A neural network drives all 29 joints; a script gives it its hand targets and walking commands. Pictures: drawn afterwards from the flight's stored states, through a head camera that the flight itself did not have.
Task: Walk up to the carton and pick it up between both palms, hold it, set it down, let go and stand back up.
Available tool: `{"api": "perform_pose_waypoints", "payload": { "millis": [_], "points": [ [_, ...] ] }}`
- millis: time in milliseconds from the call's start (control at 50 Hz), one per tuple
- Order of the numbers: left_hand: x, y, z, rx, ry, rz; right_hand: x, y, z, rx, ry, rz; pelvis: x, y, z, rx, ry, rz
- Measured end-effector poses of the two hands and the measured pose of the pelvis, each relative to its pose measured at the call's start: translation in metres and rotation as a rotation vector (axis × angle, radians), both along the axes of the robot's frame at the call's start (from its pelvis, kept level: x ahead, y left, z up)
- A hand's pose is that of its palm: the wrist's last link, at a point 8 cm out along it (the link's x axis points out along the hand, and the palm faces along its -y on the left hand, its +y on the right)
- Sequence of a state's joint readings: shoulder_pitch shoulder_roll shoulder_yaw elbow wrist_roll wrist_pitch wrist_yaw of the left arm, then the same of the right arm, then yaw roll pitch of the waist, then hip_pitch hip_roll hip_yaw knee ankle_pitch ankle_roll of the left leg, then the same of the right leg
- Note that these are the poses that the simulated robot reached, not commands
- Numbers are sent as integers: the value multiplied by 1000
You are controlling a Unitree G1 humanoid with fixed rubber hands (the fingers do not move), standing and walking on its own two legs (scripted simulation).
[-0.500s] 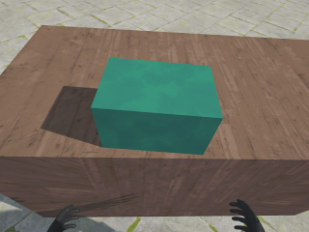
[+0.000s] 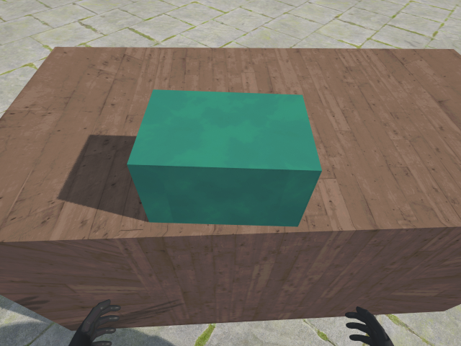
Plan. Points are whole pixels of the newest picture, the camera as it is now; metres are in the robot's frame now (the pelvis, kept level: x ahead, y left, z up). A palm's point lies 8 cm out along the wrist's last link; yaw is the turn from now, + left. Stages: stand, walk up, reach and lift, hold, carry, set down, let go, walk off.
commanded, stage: stand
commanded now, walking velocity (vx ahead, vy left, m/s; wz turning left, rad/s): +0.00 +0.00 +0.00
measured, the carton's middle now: (225, 158) +0.43 +0.02 +0.07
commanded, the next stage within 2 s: none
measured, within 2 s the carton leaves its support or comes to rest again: neither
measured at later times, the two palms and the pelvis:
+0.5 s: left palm out of the picture +0.13 +0.25 -0.09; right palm out of the picture +0.11 -0.27 -0.09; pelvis +0.00 +0.00 +0.00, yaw -1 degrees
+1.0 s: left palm (86, 341) +0.14 +0.25 -0.09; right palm out of the picture +0.09 -0.27 -0.09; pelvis +0.00 +0.00 +0.00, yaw -3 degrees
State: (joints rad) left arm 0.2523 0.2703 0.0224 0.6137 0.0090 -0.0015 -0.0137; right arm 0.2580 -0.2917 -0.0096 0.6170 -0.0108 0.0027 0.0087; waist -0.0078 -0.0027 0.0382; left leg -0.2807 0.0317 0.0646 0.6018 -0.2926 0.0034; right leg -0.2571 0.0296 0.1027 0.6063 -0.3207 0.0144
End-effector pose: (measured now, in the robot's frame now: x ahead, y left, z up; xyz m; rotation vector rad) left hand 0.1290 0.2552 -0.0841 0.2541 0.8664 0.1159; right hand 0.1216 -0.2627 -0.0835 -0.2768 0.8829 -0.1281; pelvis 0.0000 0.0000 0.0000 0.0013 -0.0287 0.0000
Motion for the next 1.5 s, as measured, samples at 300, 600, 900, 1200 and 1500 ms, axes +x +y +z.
{"api": "perform_pose_waypoints", "payload": {
  "millis": [300, 600, 900, 1200, 1500],
  "points": [
    [-5, -1, -2, 2, 19, -7, -12, -2, -3, 2, 21, -20, -1, 0, 0, 0, 0, -14],
    [2, -3, -2, 3, 21, -23, -18, -3, -5, 1, 32, -40, 2, 1, 0, 2, 1, -33],
    [10, -4, -2, 6, 19, -44, -24, -5, -6, -1, 41, -64, 3, 3, 0, 3, -1, -53],
    [13, -4, -2, 10, 23, -63, -35, -6, -8, -2, 56, -89, 3, 5, 0, 5, -3, -73],
    [15, -5, -3, 14, 30, -79, -47, -8, -10, -4, 75, -111, 2, 5, 0, 6, -4, -89]
  ]
}}
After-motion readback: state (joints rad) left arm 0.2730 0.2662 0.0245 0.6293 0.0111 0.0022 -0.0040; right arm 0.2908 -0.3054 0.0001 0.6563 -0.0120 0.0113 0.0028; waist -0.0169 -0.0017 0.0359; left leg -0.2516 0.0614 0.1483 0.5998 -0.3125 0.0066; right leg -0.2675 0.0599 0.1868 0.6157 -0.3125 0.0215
